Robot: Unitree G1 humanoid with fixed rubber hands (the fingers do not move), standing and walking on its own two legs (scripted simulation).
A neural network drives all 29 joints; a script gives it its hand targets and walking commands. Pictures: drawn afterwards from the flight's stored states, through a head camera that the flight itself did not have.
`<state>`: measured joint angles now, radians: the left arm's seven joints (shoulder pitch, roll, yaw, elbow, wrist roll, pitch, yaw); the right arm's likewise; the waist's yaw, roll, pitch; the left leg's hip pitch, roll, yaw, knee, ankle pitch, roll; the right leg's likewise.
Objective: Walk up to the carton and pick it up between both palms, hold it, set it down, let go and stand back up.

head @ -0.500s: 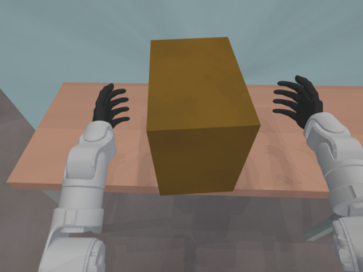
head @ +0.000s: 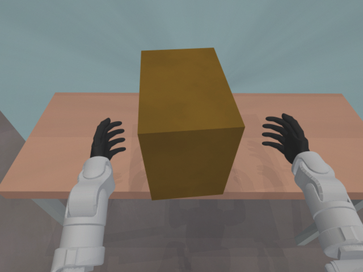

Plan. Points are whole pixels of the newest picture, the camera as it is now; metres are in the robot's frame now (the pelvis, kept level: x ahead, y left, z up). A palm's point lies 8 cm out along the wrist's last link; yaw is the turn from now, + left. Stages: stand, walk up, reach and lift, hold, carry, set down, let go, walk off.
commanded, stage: set down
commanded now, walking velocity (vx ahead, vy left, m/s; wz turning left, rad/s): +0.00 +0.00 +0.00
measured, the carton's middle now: (182, 123) +0.50 +0.06 +0.03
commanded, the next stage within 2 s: none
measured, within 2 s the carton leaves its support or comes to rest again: neither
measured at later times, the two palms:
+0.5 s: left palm (106, 189) +0.28 +0.20 +0.04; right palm (302, 194) +0.31 -0.22 +0.04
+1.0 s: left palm (109, 222) +0.23 +0.19 -0.01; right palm (305, 237) +0.24 -0.23 -0.01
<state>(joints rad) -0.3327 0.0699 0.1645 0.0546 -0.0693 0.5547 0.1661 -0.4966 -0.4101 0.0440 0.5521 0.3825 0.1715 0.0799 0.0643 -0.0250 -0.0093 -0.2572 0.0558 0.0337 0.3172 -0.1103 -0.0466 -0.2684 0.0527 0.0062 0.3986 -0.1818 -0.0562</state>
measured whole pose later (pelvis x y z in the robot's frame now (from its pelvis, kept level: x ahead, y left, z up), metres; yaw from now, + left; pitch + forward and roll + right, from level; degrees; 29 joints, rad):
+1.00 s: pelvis +0.02 +0.00 +0.00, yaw -1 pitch -2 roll +1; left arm 0.19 0.02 0.01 0.30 0.02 -0.13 0.21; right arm 0.12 -0.32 0.08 0.57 0.34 -0.35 0.14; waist 0.04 -0.05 0.02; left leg -0.13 0.05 0.05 0.35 -0.18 -0.05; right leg -0.14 0.05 0.02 0.43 -0.24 -0.06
